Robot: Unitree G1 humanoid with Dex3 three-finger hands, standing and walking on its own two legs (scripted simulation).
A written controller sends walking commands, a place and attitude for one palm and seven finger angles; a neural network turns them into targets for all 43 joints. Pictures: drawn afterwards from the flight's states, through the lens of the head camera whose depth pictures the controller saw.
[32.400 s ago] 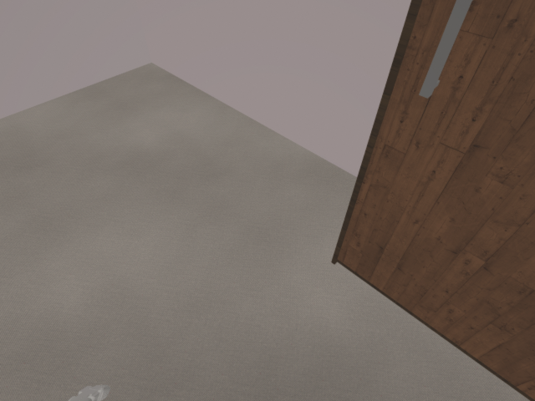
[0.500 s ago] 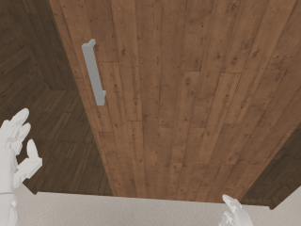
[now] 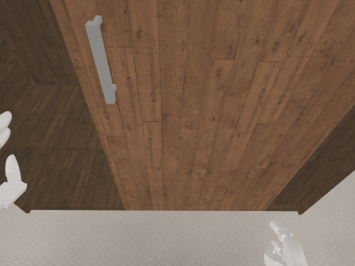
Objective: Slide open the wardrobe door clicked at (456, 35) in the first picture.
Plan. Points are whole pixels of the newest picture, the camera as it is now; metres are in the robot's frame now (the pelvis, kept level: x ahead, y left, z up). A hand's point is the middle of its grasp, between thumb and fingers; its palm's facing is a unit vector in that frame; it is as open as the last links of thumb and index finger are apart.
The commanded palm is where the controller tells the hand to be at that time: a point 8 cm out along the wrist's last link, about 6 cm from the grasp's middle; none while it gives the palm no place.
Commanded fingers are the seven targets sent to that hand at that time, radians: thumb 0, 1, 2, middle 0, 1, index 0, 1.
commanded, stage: step back with the hand held close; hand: left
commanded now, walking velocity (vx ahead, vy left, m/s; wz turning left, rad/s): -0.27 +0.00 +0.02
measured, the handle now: (104, 63) +0.49 +0.22 +0.21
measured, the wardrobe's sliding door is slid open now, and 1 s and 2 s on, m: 0.55 0.55 0.55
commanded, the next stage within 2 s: stop stepping back and stand still in 0.66 s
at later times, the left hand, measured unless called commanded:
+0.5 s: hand out of the picture +0.10 +0.30 +0.17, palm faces +0.55 -0.69 -0.47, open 7.4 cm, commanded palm +0.04 +0.32 +0.18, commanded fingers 0.00 0.90 0.90 -0.20 -0.30 -0.20 -0.30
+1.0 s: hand out of the picture -0.02 +0.32 +0.18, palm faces +0.51 -0.78 -0.37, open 7.4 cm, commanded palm -0.05 +0.35 +0.18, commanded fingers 0.00 0.90 0.90 -0.20 -0.30 -0.20 -0.30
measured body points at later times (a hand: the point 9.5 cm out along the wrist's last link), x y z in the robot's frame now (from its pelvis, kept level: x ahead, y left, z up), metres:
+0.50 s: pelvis -0.07 +0.00 -0.02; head -0.06 +0.03 +0.43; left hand +0.07 +0.33 +0.19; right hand +0.13 -0.22 -0.09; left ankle +0.04 +0.07 -0.73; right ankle -0.03 -0.13 -0.74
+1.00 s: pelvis -0.18 +0.05 -0.02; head -0.19 +0.10 +0.42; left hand -0.05 +0.36 +0.20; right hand +0.04 -0.15 -0.07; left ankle -0.11 +0.12 -0.70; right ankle -0.30 -0.10 -0.74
